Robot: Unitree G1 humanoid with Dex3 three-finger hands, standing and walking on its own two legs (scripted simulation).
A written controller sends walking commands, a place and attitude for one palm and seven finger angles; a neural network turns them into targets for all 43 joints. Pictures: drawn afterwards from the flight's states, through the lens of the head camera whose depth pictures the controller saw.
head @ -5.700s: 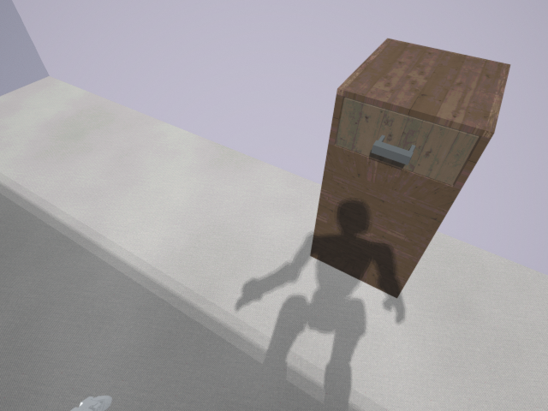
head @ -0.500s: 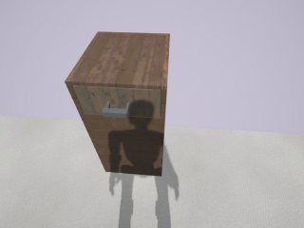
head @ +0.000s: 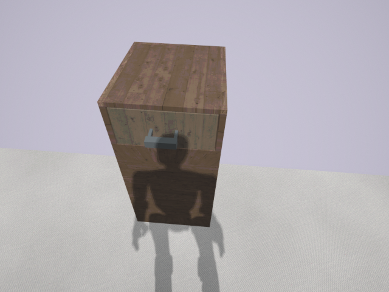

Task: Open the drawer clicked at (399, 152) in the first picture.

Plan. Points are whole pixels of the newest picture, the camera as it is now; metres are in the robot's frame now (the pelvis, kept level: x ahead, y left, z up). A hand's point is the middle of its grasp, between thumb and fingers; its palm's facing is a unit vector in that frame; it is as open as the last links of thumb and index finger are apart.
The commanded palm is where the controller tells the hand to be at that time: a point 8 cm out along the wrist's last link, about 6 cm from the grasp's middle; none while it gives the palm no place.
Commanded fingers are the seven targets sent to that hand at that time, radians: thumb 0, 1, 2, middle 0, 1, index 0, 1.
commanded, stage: look again from close up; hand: left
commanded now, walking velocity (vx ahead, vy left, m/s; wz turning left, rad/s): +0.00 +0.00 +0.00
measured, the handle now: (162, 137) +0.58 +0.15 -0.06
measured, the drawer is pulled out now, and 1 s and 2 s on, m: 0.00 0.00 0.00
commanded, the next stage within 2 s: shuffle to correct the standing spot in 0.14 s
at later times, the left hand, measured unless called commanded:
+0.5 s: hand out of the picture +0.01 +0.15 -0.18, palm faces -0.03 -0.99 -0.16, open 7.4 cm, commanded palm none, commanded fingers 0.00 0.90 0.90 -0.20 -0.30 -0.20 -0.30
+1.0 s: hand out of the picture +0.08 +0.13 -0.18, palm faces +0.05 -0.98 -0.21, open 7.4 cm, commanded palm none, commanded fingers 0.00 0.90 0.90 -0.20 -0.30 -0.20 -0.30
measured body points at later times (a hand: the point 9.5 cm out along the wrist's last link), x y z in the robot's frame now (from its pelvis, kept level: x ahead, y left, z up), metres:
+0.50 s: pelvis +0.03 -0.01 -0.01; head +0.05 -0.02 +0.44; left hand +0.01 +0.20 -0.16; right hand -0.01 -0.23 -0.17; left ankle -0.02 +0.09 -0.74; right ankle +0.00 -0.10 -0.73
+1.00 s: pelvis +0.09 -0.04 -0.01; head +0.12 -0.05 +0.44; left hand +0.08 +0.18 -0.17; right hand +0.19 -0.27 -0.16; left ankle +0.12 +0.06 -0.74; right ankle +0.02 -0.11 -0.70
